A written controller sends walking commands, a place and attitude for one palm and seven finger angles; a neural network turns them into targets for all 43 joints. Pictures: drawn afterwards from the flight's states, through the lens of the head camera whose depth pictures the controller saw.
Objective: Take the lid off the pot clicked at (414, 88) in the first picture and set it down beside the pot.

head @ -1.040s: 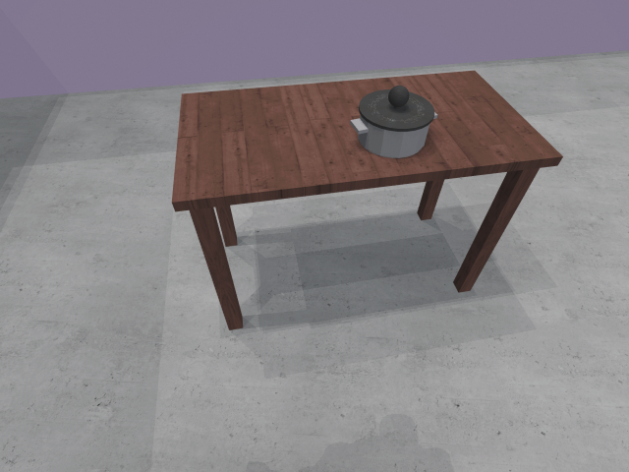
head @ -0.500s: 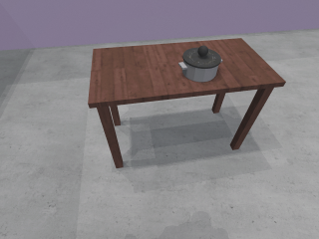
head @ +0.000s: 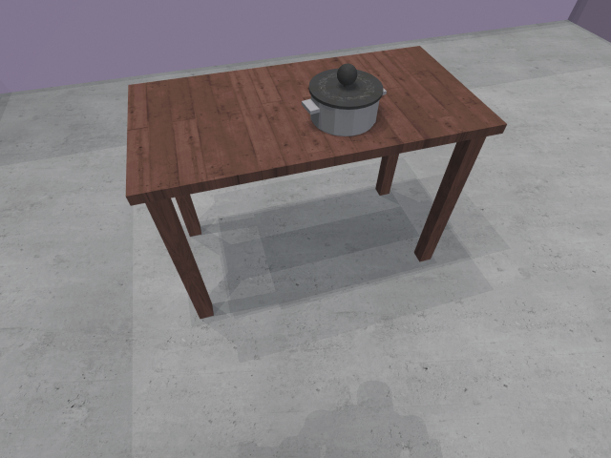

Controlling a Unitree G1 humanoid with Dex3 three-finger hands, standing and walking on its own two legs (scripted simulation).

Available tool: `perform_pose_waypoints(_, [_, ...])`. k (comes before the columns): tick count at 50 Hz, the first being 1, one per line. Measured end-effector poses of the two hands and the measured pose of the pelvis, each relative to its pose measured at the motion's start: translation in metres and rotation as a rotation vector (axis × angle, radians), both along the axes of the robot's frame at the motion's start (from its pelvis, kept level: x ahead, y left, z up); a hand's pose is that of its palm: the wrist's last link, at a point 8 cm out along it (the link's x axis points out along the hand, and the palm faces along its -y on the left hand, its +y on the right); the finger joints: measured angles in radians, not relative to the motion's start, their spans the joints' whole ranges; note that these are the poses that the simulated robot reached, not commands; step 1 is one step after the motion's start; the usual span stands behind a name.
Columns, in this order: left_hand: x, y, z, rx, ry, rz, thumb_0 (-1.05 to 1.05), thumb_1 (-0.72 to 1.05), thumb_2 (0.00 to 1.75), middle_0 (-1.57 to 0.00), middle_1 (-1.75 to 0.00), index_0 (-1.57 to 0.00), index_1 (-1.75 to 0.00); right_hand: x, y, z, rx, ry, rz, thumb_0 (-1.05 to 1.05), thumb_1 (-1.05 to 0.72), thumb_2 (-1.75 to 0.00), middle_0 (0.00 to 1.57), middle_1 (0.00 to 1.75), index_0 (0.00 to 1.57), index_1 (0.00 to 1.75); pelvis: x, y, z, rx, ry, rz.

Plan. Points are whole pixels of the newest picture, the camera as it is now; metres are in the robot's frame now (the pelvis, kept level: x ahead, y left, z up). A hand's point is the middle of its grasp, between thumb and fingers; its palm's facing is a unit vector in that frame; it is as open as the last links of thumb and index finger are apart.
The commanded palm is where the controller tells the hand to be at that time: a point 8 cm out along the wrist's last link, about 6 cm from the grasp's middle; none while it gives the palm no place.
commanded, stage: walk to a spot facing it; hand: left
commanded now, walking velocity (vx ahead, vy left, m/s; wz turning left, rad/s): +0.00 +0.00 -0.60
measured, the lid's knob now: (347, 74) +0.97 -0.03 +0.01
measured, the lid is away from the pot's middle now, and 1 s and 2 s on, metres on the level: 0.00 0.00 0.00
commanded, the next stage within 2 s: none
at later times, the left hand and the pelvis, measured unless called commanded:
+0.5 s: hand out of the picture +0.08 +0.20 -0.15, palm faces -0.19 -0.95 -0.26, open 7.4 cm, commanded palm none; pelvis +0.00 +0.00 +0.01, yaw -17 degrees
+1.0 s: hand (261, 409) +0.21 +0.09 -0.15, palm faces -0.55 -0.79 -0.27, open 7.4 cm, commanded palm none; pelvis +0.00 -0.02 -0.01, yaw -35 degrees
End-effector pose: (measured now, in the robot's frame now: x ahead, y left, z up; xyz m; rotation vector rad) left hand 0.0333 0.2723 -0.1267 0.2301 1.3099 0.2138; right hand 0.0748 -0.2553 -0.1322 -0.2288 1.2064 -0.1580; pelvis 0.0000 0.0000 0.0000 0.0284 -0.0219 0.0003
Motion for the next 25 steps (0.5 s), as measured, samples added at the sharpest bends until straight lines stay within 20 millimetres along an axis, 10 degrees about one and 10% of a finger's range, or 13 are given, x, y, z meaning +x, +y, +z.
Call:
perform_pose_waypoints(6, [0.004, -0.030, -0.007, -0.004, -0.004, -0.046, 0.00, 0.91, 0.90, -0.20, -0.30, -0.20, -0.30, -0.027, -0.013, -0.026, 0.049, 0.036, -0.078, 0.00, -0.91, -0.90, 0.20, 0.30, 0.20, 0.30, -0.004, -0.018, -0.014, -0.002, -0.008, -0.062])
perform_pose_waypoints(13, [0.001, -0.053, 0.006, -0.029, 0.030, -0.073, 0.00, 0.91, 0.90, -0.20, -0.30, -0.20, -0.30, -0.036, -0.021, -0.011, 0.053, 0.038, -0.142, 0.00, -0.91, -0.90, 0.20, 0.30, 0.20, 0.30, -0.006, -0.023, 0.002, 0.005, 0.024, -0.127])
perform_pose_waypoints(25, [0.049, -0.027, 0.007, -0.023, 0.014, -0.217, 0.00, 0.90, 0.90, -0.21, -0.30, -0.20, -0.30, -0.026, -0.013, 0.016, 0.001, -0.106, -0.264, 0.00, -0.91, -0.90, 0.20, 0.30, 0.20, 0.30, -0.005, 0.002, 0.008, 0.006, 0.063, -0.294])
